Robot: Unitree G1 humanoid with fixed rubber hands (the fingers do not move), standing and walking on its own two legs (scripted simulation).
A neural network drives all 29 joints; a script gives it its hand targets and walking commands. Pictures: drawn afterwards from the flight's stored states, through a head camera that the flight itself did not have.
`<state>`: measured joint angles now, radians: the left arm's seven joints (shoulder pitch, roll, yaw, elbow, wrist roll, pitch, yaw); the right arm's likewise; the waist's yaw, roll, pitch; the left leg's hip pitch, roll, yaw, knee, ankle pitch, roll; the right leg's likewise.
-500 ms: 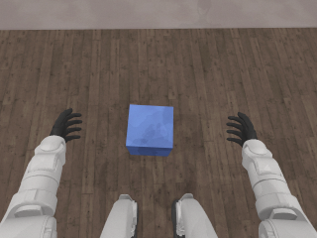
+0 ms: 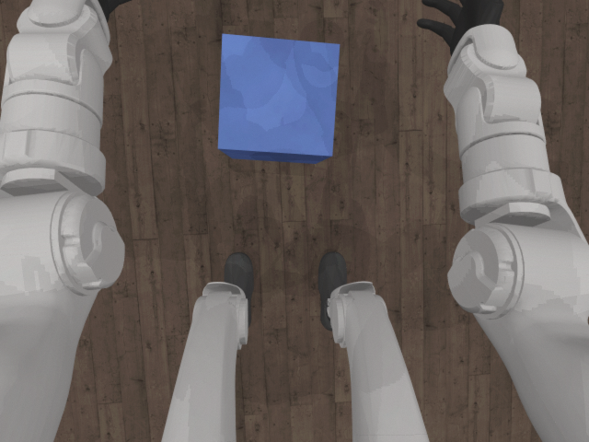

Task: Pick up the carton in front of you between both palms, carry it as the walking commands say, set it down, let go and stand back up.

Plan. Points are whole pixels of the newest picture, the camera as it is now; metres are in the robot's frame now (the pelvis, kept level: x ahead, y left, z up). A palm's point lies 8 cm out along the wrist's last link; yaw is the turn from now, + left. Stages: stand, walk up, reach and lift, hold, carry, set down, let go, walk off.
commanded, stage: reach and lift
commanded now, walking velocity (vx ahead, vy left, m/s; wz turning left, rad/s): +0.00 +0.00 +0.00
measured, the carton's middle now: (277, 110) +0.55 +0.02 -0.53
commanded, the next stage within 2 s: none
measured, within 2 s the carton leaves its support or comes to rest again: leaves its support in 1.76 s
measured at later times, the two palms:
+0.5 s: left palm (162, 87) +0.55 +0.21 -0.35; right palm (394, 96) +0.54 -0.17 -0.34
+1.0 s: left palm (183, 97) +0.56 +0.20 -0.45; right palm (372, 110) +0.54 -0.17 -0.45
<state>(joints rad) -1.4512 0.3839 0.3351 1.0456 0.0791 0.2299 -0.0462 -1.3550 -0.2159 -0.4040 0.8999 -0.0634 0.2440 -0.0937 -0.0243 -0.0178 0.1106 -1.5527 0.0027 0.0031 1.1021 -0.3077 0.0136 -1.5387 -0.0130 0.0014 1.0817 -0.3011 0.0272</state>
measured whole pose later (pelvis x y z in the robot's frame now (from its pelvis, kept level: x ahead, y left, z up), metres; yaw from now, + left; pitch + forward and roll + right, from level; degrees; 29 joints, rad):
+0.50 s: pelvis +0.01 -0.02 -0.17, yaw +0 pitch +54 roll -1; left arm -1.34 0.41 0.21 1.01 -0.09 0.08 0.03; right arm -1.27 -0.22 -0.26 0.86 0.08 0.10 -0.16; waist -0.02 -0.03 0.04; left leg -2.17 -0.03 -0.06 1.80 -0.55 -0.04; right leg -2.16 0.04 0.03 1.79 -0.54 0.05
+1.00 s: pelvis -0.03 +0.00 -0.27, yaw -1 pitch +35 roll -3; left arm -1.74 0.51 0.05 1.27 -0.18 0.10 0.04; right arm -1.64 -0.35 -0.17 1.13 0.17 0.12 -0.13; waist -0.01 -0.02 0.52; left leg -2.22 -0.03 -0.04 2.20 -0.60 -0.01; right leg -2.18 0.07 0.05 2.17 -0.61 0.09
